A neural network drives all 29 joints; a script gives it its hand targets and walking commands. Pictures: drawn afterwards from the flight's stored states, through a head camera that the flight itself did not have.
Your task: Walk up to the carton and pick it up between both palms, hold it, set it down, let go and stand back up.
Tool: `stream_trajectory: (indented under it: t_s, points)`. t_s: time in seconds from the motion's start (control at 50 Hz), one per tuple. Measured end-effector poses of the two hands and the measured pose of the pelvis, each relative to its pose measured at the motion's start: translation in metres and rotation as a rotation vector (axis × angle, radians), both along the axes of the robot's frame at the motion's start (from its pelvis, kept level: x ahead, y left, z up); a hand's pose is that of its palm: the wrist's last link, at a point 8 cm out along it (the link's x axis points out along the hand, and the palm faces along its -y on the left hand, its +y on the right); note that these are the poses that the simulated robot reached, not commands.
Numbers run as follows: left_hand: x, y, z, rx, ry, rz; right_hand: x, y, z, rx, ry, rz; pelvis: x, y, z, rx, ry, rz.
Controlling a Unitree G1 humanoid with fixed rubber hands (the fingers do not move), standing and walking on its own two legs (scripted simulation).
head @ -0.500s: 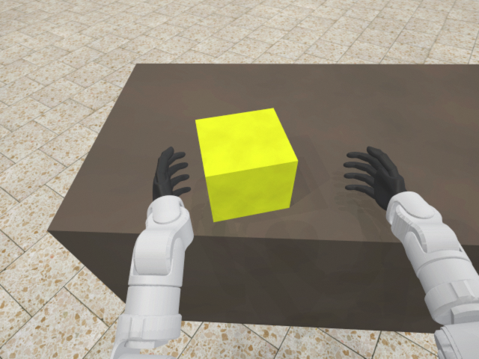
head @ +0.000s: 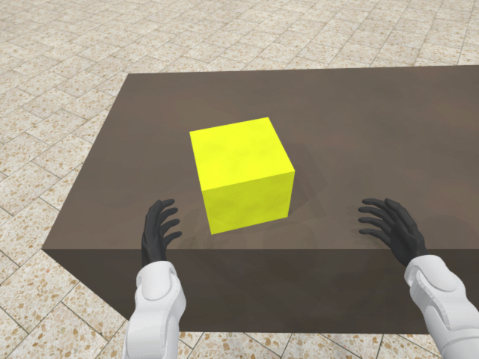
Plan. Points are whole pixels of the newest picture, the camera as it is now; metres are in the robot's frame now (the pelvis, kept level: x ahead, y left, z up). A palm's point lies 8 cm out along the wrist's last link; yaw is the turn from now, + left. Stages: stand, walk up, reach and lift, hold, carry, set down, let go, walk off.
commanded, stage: set down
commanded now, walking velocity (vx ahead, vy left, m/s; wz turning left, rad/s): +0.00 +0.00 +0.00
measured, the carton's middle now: (239, 175) +0.47 +0.05 +0.01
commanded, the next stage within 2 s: let go in 1.48 s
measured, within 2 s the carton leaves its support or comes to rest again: neither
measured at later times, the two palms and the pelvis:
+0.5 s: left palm (160, 278) +0.23 +0.16 +0.04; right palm (409, 274) +0.25 -0.23 +0.02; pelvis +0.00 +0.00 +0.00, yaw +0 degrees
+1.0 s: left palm (134, 307) +0.20 +0.21 -0.02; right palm (394, 311) +0.20 -0.21 -0.03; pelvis +0.02 +0.03 +0.00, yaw -1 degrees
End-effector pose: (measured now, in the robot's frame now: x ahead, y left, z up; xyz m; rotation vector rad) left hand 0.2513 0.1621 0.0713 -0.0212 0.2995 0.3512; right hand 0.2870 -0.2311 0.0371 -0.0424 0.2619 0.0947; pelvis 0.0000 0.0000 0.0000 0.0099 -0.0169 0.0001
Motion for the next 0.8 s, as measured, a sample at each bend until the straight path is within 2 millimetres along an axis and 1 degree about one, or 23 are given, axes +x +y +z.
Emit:
stream_trajectory:
  t_s: [0.1,0.16,0.24,0.34,0.42,0.52,0.62,0.72,0.8]
  points:
    - [0.001,-0.016,-0.007,0.000,0.014,-0.046,-0.020,-0.009,-0.006,-0.004,0.017,-0.010,-0.002,0.002,0.000,0.006,-0.005,-0.021]
    - [0.001,-0.017,-0.012,0.007,0.031,-0.043,-0.027,-0.010,-0.007,-0.008,0.026,-0.007,-0.004,0.001,0.000,0.009,-0.011,-0.034]
    - [-0.003,-0.013,-0.019,0.004,0.047,-0.017,-0.029,-0.005,-0.008,-0.008,0.037,0.008,-0.005,-0.001,-0.001,0.010,-0.019,-0.036]
    - [-0.016,-0.005,-0.021,0.010,0.039,0.008,-0.032,0.001,-0.012,-0.006,0.045,0.036,-0.005,-0.002,0.000,0.005,-0.031,-0.022]
    - [-0.023,-0.002,-0.026,0.007,0.042,0.015,-0.035,0.002,-0.014,-0.011,0.041,0.037,-0.003,-0.001,0.000,0.005,-0.028,-0.011]
    - [-0.025,-0.003,-0.033,0.014,0.069,-0.007,-0.039,-0.001,-0.022,-0.014,0.059,0.016,0.000,0.002,-0.001,0.005,-0.028,-0.007]
    - [-0.023,-0.002,-0.047,0.010,0.127,-0.048,-0.045,0.000,-0.032,-0.038,0.114,-0.004,0.004,0.006,0.000,0.004,-0.034,-0.011]
    - [-0.026,0.011,-0.054,0.035,0.137,-0.058,-0.053,0.004,-0.037,-0.042,0.136,-0.008,0.008,0.010,0.001,0.000,-0.034,-0.013]
    - [-0.032,0.022,-0.067,0.049,0.188,-0.069,-0.061,0.007,-0.048,-0.061,0.184,-0.015,0.011,0.015,0.001,-0.004,-0.039,-0.010]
